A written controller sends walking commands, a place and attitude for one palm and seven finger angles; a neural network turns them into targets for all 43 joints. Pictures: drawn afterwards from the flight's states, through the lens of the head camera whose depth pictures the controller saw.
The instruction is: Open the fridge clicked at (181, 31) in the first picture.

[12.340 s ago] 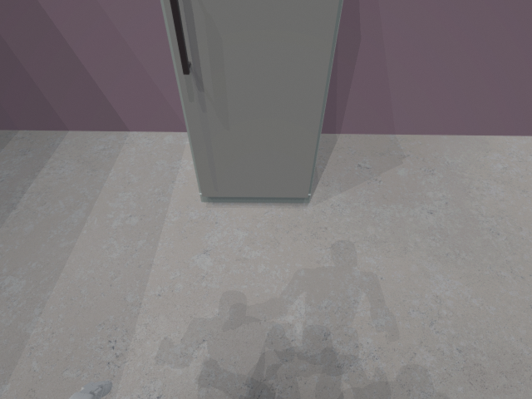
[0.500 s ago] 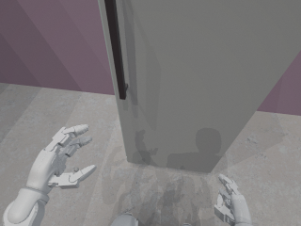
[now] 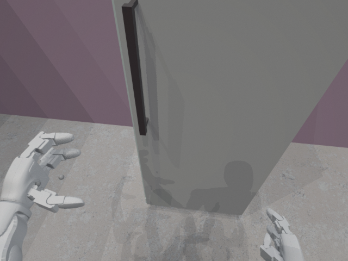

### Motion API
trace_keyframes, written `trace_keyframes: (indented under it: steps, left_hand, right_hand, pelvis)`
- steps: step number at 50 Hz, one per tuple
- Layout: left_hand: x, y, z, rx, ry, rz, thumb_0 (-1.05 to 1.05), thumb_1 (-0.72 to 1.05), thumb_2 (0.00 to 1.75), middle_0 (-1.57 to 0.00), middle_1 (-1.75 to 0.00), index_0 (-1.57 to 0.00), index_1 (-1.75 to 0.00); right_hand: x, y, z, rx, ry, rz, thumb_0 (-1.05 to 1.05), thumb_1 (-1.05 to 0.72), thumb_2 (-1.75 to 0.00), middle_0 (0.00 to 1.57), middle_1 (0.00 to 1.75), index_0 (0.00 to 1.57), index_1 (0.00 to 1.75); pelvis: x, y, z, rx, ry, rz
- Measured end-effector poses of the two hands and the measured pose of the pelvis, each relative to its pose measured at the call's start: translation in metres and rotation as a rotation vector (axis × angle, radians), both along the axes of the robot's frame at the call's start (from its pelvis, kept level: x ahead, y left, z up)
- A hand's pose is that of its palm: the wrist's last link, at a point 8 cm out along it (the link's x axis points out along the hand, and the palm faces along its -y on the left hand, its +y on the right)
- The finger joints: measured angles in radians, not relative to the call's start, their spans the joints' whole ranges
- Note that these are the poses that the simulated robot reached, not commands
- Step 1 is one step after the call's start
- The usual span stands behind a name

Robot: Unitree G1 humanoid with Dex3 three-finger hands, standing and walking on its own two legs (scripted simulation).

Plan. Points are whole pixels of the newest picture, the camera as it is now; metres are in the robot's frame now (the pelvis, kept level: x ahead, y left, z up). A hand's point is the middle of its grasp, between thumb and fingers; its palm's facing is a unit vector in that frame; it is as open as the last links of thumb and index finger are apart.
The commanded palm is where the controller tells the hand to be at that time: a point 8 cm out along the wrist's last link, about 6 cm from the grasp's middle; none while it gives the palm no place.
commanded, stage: raise the hand to about handle height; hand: left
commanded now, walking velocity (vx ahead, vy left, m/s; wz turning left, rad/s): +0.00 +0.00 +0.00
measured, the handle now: (139, 80) +0.49 +0.14 +0.17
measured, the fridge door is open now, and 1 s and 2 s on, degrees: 0 0 0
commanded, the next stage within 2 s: move the hooked fingers beside the handle in 0.92 s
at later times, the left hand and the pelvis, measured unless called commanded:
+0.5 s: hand (48, 140) +0.28 +0.27 +0.17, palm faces +0.03 -1.00 -0.07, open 14.0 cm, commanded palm +0.24 +0.30 +0.18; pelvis +0.00 -0.02 +0.02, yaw +0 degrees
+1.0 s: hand (55, 142) +0.28 +0.25 +0.17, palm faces +0.03 -1.00 -0.07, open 14.0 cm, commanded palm +0.24 +0.30 +0.18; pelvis +0.00 -0.02 +0.02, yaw +0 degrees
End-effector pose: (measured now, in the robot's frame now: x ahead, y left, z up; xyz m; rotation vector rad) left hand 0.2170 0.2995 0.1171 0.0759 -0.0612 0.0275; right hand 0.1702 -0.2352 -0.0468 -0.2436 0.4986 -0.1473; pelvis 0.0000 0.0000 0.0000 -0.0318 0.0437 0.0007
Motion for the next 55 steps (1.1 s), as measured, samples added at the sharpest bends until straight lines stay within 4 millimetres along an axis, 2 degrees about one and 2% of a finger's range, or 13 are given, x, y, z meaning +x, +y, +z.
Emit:
trace_keyframes:
  steps: [4, 12, 18, 21, 28, 34, 40, 55]
  left_hand:
    - [0.005, 0.009, 0.018, -0.004, -0.027, 0.027, 0.00, -0.36, 0.35, -0.29, -1.12, -0.30, -1.11]
    - [0.014, 0.009, 0.023, -0.005, 0.076, 0.002, -0.01, -0.47, 0.31, -0.30, -1.18, -0.30, -1.18]
    - [0.022, 0.018, 0.054, 0.008, -0.035, 0.033, -0.01, -0.49, 0.30, -0.30, -1.20, -0.31, -1.19]
    - [0.029, 0.021, 0.064, 0.003, -0.034, 0.027, -0.01, -0.49, 0.30, -0.30, -1.20, -0.31, -1.19]
    - [0.044, 0.013, 0.054, -0.016, 0.078, -0.017, -0.01, -0.50, 0.30, -0.30, -1.20, -0.30, -1.20]
    - [0.041, 0.003, 0.050, -0.031, 0.025, -0.013, -0.01, -0.50, 0.30, -0.30, -1.20, -0.30, -1.20]
    - [0.038, 0.007, 0.058, -0.016, 0.002, 0.029, -0.01, -0.50, 0.30, -0.30, -1.20, -0.31, -1.20]
    - [0.034, 0.005, 0.060, -0.016, 0.016, 0.013, -0.01, -0.50, 0.30, -0.30, -1.20, -0.31, -1.20]
  right_hand:
    - [0.011, 0.007, 0.005, 0.022, -0.023, 0.034, 0.01, -0.90, -0.90, 0.20, 0.30, 0.20, 0.30]
    - [0.015, 0.012, 0.003, 0.046, 0.002, 0.057, 0.01, -0.90, -0.90, 0.20, 0.30, 0.20, 0.30]
    - [0.008, 0.005, 0.001, 0.042, 0.035, 0.050, 0.01, -0.90, -0.90, 0.20, 0.30, 0.20, 0.30]
    - [0.005, -0.001, 0.000, 0.043, 0.046, 0.038, 0.01, -0.90, -0.90, 0.20, 0.30, 0.20, 0.30]
    - [-0.002, -0.017, -0.002, 0.045, 0.060, -0.001, 0.01, -0.90, -0.90, 0.20, 0.30, 0.20, 0.30]
    - [-0.005, -0.024, 0.001, 0.034, 0.057, -0.016, 0.01, -0.90, -0.90, 0.20, 0.30, 0.20, 0.30]
    - [-0.001, -0.022, 0.003, 0.036, 0.045, -0.010, 0.01, -0.90, -0.90, 0.20, 0.30, 0.20, 0.30]
    - [0.004, -0.011, 0.003, 0.061, 0.032, 0.016, 0.01, -0.90, -0.90, 0.20, 0.30, 0.20, 0.30]
  pelvis:
    - [0.002, -0.002, 0.004, 0.001, -0.015, 0.005]
    - [0.002, -0.007, 0.010, 0.009, -0.038, 0.007]
    - [0.003, -0.014, 0.014, 0.011, -0.057, 0.010]
    - [0.004, -0.016, 0.016, 0.012, -0.060, 0.010]
    - [0.003, -0.018, 0.017, 0.019, -0.051, -0.001]
    - [0.005, -0.021, 0.018, 0.022, -0.054, -0.012]
    - [0.005, -0.022, 0.018, 0.022, -0.067, -0.007]
    - [0.002, -0.021, 0.019, 0.025, -0.073, -0.001]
